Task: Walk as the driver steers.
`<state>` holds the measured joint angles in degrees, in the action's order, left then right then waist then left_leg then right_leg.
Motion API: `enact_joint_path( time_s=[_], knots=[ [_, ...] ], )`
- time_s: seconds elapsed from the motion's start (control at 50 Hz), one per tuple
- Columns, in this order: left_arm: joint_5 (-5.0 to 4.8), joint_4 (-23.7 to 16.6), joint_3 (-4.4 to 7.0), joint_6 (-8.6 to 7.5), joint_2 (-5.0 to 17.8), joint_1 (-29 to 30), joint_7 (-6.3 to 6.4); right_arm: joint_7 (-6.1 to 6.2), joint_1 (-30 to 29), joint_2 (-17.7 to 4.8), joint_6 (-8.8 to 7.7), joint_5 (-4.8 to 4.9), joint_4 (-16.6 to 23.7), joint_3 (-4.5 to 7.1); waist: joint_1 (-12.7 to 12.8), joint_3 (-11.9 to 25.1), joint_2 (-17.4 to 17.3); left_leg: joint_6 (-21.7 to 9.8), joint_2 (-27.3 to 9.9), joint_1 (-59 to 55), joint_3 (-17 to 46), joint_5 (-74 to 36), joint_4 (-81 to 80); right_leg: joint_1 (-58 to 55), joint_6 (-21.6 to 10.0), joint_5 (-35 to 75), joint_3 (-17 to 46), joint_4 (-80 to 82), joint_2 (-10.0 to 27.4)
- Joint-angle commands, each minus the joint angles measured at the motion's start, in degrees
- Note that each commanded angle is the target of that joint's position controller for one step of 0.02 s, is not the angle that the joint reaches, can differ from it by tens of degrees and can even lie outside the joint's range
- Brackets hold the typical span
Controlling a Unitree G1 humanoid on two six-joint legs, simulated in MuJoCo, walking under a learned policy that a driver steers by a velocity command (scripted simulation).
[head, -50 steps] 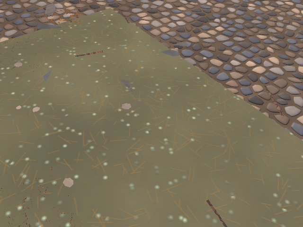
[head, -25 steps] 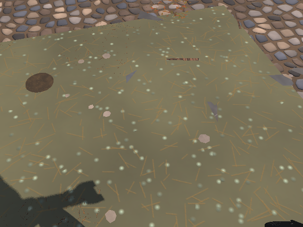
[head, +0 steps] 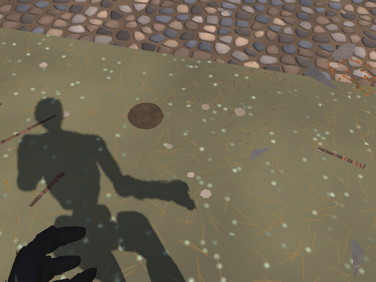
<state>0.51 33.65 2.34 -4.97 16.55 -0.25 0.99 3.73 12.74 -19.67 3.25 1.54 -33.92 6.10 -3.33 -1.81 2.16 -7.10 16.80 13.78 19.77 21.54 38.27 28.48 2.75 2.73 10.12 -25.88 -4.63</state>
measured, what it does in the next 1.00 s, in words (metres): steps on the spot: left foot, then right foot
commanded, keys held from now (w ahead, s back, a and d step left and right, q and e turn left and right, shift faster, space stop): q+shift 0.24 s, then e+shift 0.76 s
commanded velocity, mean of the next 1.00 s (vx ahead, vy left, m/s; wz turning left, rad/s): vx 0.02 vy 0.00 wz -0.07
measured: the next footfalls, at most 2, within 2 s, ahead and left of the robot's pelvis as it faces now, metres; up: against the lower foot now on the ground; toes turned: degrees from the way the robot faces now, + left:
left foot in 0.40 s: +0.04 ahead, +0.11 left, +0.00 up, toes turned +16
right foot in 0.84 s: +0.07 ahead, -0.14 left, +0.00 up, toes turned -14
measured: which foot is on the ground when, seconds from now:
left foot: down 0.00-0.00, up 0.02-0.38, down 0.40-0.86, up 0.88-1.00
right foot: down 0.00-0.40, up 0.42-0.82, down 0.84-1.00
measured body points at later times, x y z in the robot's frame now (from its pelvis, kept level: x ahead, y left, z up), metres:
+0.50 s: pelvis +0.03 +0.00 +0.01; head +0.04 +0.04 +0.46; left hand +0.06 +0.30 -0.12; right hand +0.24 -0.20 -0.07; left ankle +0.00 +0.10 -0.72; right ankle +0.11 -0.13 -0.68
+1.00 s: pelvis +0.04 -0.04 +0.02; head +0.09 -0.07 +0.46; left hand +0.25 +0.22 -0.06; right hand +0.15 -0.36 -0.09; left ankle +0.04 +0.12 -0.63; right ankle +0.03 -0.13 -0.72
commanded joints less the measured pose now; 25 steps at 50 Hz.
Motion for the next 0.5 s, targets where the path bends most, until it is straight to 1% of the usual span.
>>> enact_joint_path(
  time_s=[0.02, 0.04, 0.06, 0.08, 0.1, 0.12, 0.14, 0.16, 0.18, 0.22, 0.24, 0.26, 0.28, 0.32, 0.34, 0.36, 0.38, 0.4, 0.42, 0.44, 0.46, 0.48, 0.5],
  knots=[
    [0.94, -2.98, 2.61, -0.39, 7.20, -6.14, 0.95, -1.11, 0.26, 3.10, -0.66, -1.43, 5.41, -1.90, 2.28, 16.53, 4.82, 6.07, -3.76, 14.19, -1.61, 18.95, 22.74, -35.18, -9.76, 27.09, 15.12, 1.31, 19.86],
    [1.79, -2.37, 3.03, 0.43, 8.72, -7.95, 1.05, -2.73, 9.40, -3.24, -1.12, 0.26, 6.07, -0.58, -2.17, 22.73, 16.98, 8.65, -6.89, 21.58, -4.32, 21.70, 33.76, -39.28, -21.06, 19.56, 32.96, 2.81, 33.81],
    [0.81, -4.28, 3.12, 0.91, 5.82, -4.97, 1.46, -3.31, 7.26, -9.03, -1.00, 0.31, 3.41, 0.95, 0.71, 18.26, 10.53, 11.40, -12.06, 23.35, -7.70, 15.43, 38.38, -34.08, -21.16, 7.33, 30.42, 4.00, 29.88],
    [0.77, -4.90, 2.22, 1.75, 3.17, -3.87, 1.89, -3.28, 2.19, -10.97, -0.32, 0.36, 3.31, 1.65, 2.80, 12.87, 4.72, 12.49, -13.49, 24.42, -9.55, 9.37, 40.26, -28.70, -17.42, -1.51, 20.17, 4.40, 23.61],
    [0.65, -5.26, 2.00, 2.83, 3.69, -2.79, 2.19, -2.78, 0.92, -9.97, 0.53, 0.07, 3.30, 1.41, 2.46, 10.92, 1.00, 12.81, -14.52, 23.27, -11.19, 5.69, 41.18, -23.71, -14.61, -6.29, 14.87, 5.66, 20.15],
    [0.56, -5.09, 2.23, 3.47, 5.02, -0.77, 2.36, -2.54, 0.86, -8.59, 0.92, -0.05, 4.10, 0.87, 1.64, 7.55, 0.84, 12.62, -15.98, 22.73, -13.21, 3.64, 39.57, -18.12, -13.82, -6.51, 10.30, 7.04, 18.46],
    [0.96, -4.47, 2.57, 3.82, 6.08, -0.97, 2.54, -2.56, 0.36, -6.47, 0.93, -0.03, 4.54, 0.11, 1.77, 5.72, 1.35, 12.16, -16.75, 21.04, -15.58, 2.15, 37.50, -14.19, -13.50, -4.75, 5.74, 8.50, 16.40],
    [1.24, -3.56, 2.80, 4.07, 6.42, -2.07, 2.58, -2.46, 0.31, -4.52, 0.73, 0.03, 4.78, -0.49, 2.13, 6.04, 2.49, 11.86, -17.12, 20.37, -17.27, 1.56, 35.32, -13.98, -13.91, -3.20, 2.68, 9.19, 15.61],
    [1.40, -2.76, 3.01, 4.26, 6.60, -3.02, 2.54, -2.36, 0.20, -3.35, 0.48, 0.11, 4.90, -0.88, 2.59, 7.22, 3.78, 11.83, -17.96, 20.29, -18.10, 1.59, 33.41, -15.39, -14.74, -2.06, 0.81, 9.52, 16.06],
    [1.35, -1.71, 3.48, 4.35, 7.09, -3.65, 2.36, -2.35, -0.88, -3.10, 0.28, 0.09, 5.15, -1.09, 3.29, 9.00, 5.11, 11.76, -20.33, 20.09, -18.23, 1.43, 29.51, -17.87, -16.06, -2.10, -1.22, 10.07, 18.27],
    [1.09, -1.28, 3.79, 4.36, 7.57, -3.47, 2.22, -2.41, -1.38, -3.15, 0.26, -0.05, 5.22, -1.11, 3.39, 9.64, 5.18, 11.49, -21.37, 19.28, -18.24, 1.04, 27.06, -18.41, -16.29, -3.02, -2.04, 10.23, 19.30],
    [0.74, -0.84, 3.90, 4.41, 8.03, -3.63, 1.96, -2.51, -2.37, -2.52, 0.10, -0.53, 5.41, -1.59, 3.80, 10.24, 4.56, 10.84, -21.42, 16.01, -18.17, 1.45, 23.16, -16.84, -16.55, -3.54, -2.43, 10.08, 19.10],
    [0.36, -0.38, 3.96, 4.58, 8.49, -3.43, 1.57, -2.63, -2.14, -1.71, -0.09, -0.87, 5.12, -1.97, 3.51, 10.61, 4.43, 10.03, -20.57, 11.88, -18.67, 2.25, 18.82, -14.86, -16.57, -4.54, -3.45, 10.10, 18.55],
    [-0.69, 0.94, 3.91, 4.89, 8.82, -4.53, 0.55, -3.05, 0.06, -1.30, -0.36, -1.17, 3.43, -2.25, 3.44, 10.54, 5.81, 8.55, -18.15, 6.38, -20.08, 2.70, 10.82, -13.27, -16.75, -8.93, -3.63, 10.30, 18.25],
    [-1.24, 1.61, 3.62, 4.94, 8.53, -4.85, 0.07, -3.33, 1.74, -1.17, -0.39, -1.40, 2.31, -2.27, 2.86, 10.03, 5.95, 7.54, -17.34, 3.48, -20.64, 1.10, 5.26, -12.32, -16.39, -11.48, -3.32, 9.84, 18.38],
    [-1.88, 2.28, 3.09, 5.05, 7.65, -4.79, -0.36, -3.66, 4.51, -0.40, -0.44, -1.71, 0.64, -2.35, 1.33, 9.46, 5.55, 6.10, -16.35, -1.52, -21.64, -3.29, -3.49, -10.01, -15.01, -14.80, -3.70, 8.58, 17.59],
    [-2.19, 3.48, 2.13, 4.96, 5.22, -6.51, -0.85, -3.89, 6.70, 0.48, -0.45, -2.13, -0.87, -2.55, 0.59, 9.13, 4.93, 4.62, -15.44, -8.67, -21.96, -6.33, -11.10, -5.66, -11.97, -19.14, -4.70, 6.82, 15.78],
    [-1.28, 4.49, 0.67, 4.44, 1.24, -9.36, -1.81, -3.80, 8.07, -0.33, -0.53, -2.86, -1.14, -2.72, 1.04, 9.63, 0.75, 2.87, -21.05, -16.30, -14.50, -6.65, -15.30, 0.35, -6.33, -24.30, -7.59, 1.14, 12.00],
    [0.15, 2.72, -0.26, 3.87, -1.89, -10.03, -2.81, -3.32, 4.51, -5.32, -0.46, -4.09, 0.36, -2.13, 3.81, 9.11, -14.41, -2.94, -36.16, -13.04, -0.17, -10.56, -17.77, 6.18, -1.13, -33.36, -13.63, -9.18, 6.23],
    [-1.23, 1.46, 2.08, 3.91, 5.49, -5.07, -1.86, -3.11, 2.32, -8.58, -0.96, -5.48, 1.10, -0.66, -0.09, 5.31, -14.63, -8.84, -39.60, 1.55, 1.30, -6.58, -22.42, 3.48, -0.51, -35.09, -8.78, -18.97, 6.35],
    [-2.39, 1.70, 3.51, 4.40, 9.03, -4.83, -1.17, -2.80, -1.16, -8.99, -1.97, -5.71, 1.44, -0.40, 1.04, 1.52, -13.86, -8.43, -37.20, 3.93, -1.80, -6.65, -23.42, 4.59, -0.41, -32.69, -8.48, -28.65, 5.23],
    [-2.51, 3.23, 4.07, 5.27, 8.93, -7.99, -0.43, -2.52, -3.89, -7.19, -2.87, -4.90, 1.47, -0.82, 2.54, 0.53, -14.14, -6.52, -35.00, 3.36, -5.75, -9.23, -23.13, 7.21, 0.12, -30.63, -7.95, -35.52, 4.77],
    [-2.15, 4.81, 4.53, 6.19, 9.02, -10.98, 0.35, -2.07, -5.94, -4.57, -3.42, -3.86, 1.81, -1.54, 3.38, 0.70, -14.03, -4.67, -33.60, 1.39, -8.99, -12.13, -22.49, 9.18, 0.88, -28.45, -6.93, -40.31, 4.84]
  ],
)
Velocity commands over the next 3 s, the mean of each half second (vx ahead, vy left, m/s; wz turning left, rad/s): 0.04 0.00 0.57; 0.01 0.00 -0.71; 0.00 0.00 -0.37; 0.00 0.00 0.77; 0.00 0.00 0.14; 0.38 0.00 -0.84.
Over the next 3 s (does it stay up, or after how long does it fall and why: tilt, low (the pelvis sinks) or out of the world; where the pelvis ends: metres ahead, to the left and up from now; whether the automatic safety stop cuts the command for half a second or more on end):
stays up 0.25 0.03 0.02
